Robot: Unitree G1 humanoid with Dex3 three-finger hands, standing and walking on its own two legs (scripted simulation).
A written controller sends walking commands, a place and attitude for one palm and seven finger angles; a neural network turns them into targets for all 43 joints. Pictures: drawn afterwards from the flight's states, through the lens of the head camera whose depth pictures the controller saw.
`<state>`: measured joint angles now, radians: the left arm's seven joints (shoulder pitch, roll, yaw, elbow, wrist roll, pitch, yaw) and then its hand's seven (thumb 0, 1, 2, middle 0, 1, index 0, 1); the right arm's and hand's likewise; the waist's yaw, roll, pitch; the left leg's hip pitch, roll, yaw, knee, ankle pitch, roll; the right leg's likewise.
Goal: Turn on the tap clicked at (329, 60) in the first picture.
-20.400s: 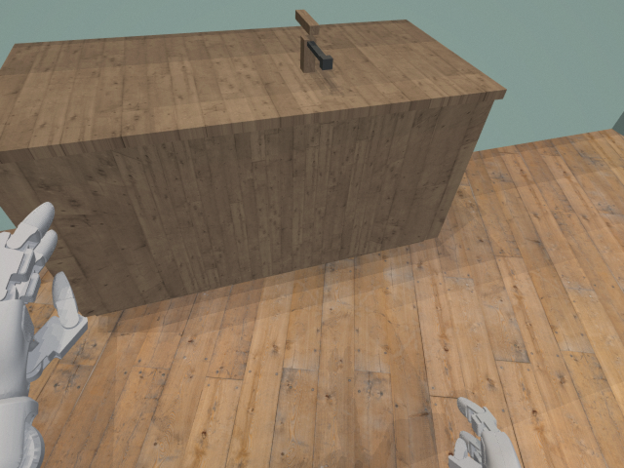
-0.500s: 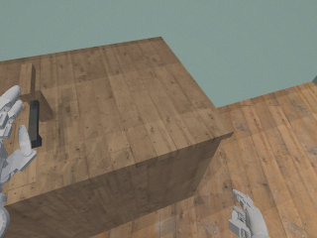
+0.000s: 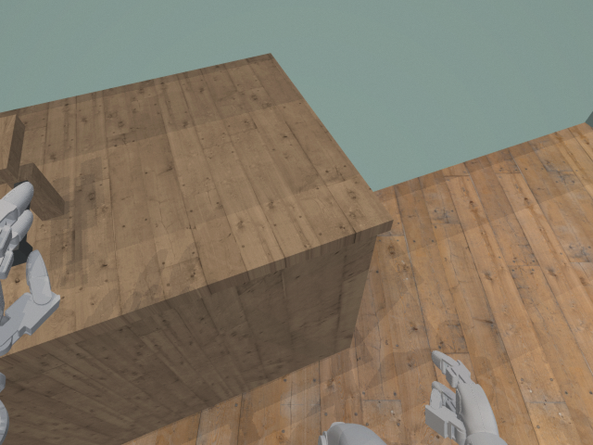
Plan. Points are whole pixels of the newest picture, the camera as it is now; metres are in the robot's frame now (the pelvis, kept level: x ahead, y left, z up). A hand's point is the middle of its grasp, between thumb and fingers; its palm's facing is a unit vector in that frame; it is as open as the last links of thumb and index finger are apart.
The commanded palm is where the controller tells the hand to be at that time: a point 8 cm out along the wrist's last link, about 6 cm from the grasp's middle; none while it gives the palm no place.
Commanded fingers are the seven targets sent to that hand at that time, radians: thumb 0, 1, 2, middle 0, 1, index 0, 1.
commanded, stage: come to a stop and stand still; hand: left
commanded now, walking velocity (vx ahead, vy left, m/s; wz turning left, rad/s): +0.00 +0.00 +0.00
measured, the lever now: (14, 251) +0.33 +0.40 +0.08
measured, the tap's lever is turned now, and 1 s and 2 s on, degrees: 0 0 0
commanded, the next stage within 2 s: look again from close up in 0.86 s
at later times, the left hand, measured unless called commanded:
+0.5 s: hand (38, 333) +0.18 +0.23 +0.18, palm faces +0.47 -0.75 -0.46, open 7.4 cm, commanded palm +0.11 +0.25 +0.18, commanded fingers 0.00 0.90 0.90 -0.20 -0.30 -0.20 -0.30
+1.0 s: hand (24, 332) +0.18 +0.24 +0.18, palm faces +0.48 -0.81 -0.33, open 7.4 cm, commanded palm +0.12 +0.26 +0.18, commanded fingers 0.00 0.90 0.90 -0.20 -0.30 -0.20 -0.30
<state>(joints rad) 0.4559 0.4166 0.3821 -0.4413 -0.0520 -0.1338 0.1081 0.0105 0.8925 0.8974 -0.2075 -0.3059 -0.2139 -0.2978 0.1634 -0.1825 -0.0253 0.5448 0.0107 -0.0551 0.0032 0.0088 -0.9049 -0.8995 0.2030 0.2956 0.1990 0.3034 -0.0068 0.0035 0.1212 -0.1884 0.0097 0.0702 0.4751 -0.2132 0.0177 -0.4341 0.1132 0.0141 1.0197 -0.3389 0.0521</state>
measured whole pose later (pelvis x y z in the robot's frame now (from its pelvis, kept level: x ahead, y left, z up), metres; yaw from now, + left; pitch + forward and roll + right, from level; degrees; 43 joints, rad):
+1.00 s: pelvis -0.03 -0.03 +0.01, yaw +4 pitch -2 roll -1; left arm 0.32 0.37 0.38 -0.45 -0.03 -0.21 0.10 0.02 0.89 0.90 -0.21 -0.31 -0.22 -0.30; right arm 0.27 -0.22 0.02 0.59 0.00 -0.17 -0.01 0.01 -0.90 -0.90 0.20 0.30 0.20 0.30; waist 0.04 -0.05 0.07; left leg -0.19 -0.01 0.05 0.49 -0.26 0.04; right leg -0.24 0.04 -0.01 0.41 -0.14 -0.02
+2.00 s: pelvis -0.03 -0.03 +0.01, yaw +5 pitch -3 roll +0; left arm 0.43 0.38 0.36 -0.35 -0.05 -0.25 0.08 0.01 0.89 0.90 -0.21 -0.31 -0.22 -0.30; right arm 0.27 -0.20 0.01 0.59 0.01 -0.14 -0.03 0.01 -0.90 -0.90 0.20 0.30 0.20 0.30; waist 0.03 -0.02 0.02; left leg -0.19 -0.02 0.04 0.48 -0.25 0.04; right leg -0.25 0.02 -0.04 0.43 -0.15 -0.02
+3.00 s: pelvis -0.01 -0.01 +0.01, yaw +7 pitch -1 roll -1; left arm 0.27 0.42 0.38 -0.40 0.03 -0.24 0.06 0.01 0.89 0.90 -0.21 -0.31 -0.22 -0.30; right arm 0.22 -0.19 0.01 0.57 -0.01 -0.15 -0.02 0.01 -0.90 -0.90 0.20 0.30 0.20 0.30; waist 0.07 -0.04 0.08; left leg -0.19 -0.05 0.01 0.48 -0.27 0.07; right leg -0.22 0.00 -0.04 0.41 -0.17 0.00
